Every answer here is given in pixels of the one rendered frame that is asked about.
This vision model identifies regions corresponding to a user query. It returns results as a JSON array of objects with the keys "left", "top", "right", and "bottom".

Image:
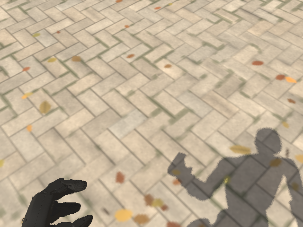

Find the left robot hand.
[{"left": 22, "top": 178, "right": 94, "bottom": 227}]

